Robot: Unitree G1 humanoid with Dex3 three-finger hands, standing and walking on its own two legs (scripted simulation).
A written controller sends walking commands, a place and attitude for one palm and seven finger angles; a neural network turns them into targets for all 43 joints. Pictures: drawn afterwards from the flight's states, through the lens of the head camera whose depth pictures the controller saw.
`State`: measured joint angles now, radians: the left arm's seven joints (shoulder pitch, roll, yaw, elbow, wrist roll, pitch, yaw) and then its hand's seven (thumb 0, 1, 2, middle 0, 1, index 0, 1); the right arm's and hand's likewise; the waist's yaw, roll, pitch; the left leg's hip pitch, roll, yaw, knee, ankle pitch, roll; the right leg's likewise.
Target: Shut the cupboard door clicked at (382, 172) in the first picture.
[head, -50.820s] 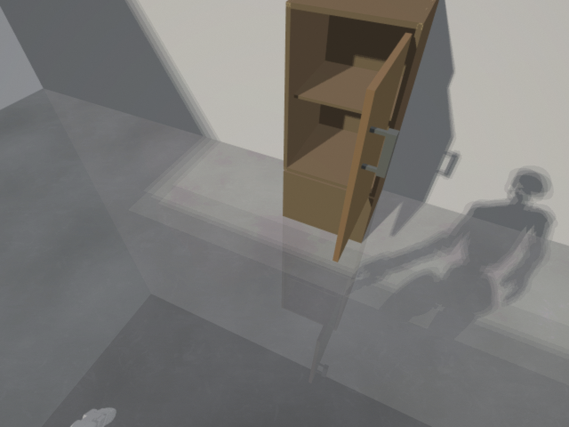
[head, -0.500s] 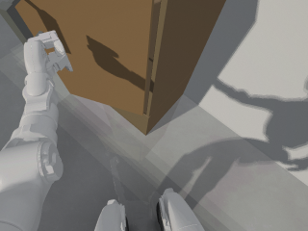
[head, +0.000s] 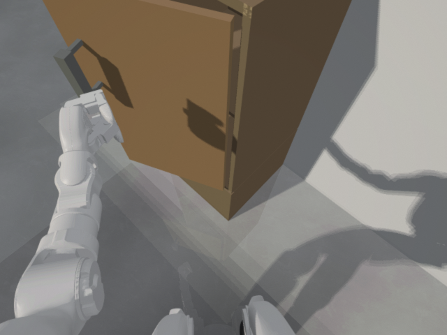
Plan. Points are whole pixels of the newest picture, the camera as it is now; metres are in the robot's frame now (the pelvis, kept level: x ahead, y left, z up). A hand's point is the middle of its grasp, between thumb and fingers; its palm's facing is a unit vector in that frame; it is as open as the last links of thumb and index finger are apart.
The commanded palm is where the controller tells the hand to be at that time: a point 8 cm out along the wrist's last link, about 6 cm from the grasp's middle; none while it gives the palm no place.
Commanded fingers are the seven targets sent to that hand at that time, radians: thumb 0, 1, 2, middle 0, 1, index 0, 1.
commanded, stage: draw the hand back to the body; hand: left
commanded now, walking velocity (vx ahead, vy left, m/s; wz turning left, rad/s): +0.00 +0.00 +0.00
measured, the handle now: (83, 72) +0.64 +0.26 +0.05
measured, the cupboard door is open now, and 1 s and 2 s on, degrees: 23 23 23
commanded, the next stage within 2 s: step back with the hand held close in 1.40 s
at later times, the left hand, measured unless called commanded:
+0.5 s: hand (35, 192) +0.32 +0.22 +0.14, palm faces +0.21 -0.95 -0.23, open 3.1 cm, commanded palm +0.27 +0.26 +0.17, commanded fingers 0.00 0.90 0.90 -0.89 -1.05 -0.89 -1.05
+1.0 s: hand out of the picture +0.20 +0.28 +0.23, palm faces +0.50 -0.77 -0.41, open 5.9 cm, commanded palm +0.14 +0.31 +0.25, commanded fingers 0.00 0.90 0.90 -0.20 -0.30 -0.20 -0.30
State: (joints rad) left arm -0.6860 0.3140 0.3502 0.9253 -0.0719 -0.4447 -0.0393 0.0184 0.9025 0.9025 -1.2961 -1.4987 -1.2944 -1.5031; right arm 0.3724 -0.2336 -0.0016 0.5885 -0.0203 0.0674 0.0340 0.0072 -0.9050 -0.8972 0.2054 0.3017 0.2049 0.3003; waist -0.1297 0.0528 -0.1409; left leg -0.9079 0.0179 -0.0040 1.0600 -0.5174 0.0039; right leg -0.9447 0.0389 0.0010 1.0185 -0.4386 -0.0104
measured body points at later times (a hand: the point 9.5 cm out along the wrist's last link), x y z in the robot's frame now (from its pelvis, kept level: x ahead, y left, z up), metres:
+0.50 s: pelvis +0.00 +0.01 +0.06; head +0.01 -0.01 +0.51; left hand +0.30 +0.27 +0.16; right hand +0.18 -0.23 -0.03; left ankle -0.01 +0.12 -0.66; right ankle +0.02 -0.11 -0.66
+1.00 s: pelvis +0.02 +0.01 +0.08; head -0.01 -0.03 +0.52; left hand +0.17 +0.32 +0.26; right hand +0.22 -0.20 -0.01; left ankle -0.01 +0.12 -0.66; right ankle +0.02 -0.11 -0.66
